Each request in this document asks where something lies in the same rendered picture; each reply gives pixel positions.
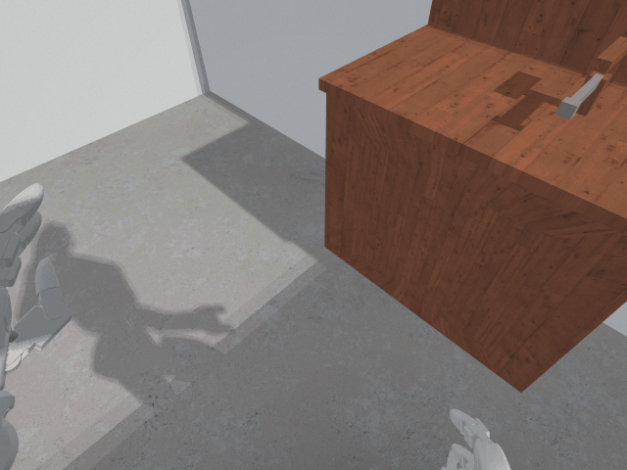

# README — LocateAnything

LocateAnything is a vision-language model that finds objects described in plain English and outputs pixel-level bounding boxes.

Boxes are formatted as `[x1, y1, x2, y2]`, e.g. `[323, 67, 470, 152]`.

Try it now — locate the tap lever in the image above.
[555, 73, 604, 120]

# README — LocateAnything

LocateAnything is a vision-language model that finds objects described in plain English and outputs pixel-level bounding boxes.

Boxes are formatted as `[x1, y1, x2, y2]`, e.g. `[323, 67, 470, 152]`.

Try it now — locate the right robot hand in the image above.
[441, 408, 510, 470]

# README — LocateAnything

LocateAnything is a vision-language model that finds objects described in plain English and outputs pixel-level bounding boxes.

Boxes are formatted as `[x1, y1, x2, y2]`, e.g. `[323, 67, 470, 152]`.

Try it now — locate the left robot hand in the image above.
[0, 183, 73, 391]

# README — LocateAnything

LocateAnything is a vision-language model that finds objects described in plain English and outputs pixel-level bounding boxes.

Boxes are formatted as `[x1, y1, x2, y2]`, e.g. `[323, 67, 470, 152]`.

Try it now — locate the counter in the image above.
[318, 0, 627, 393]

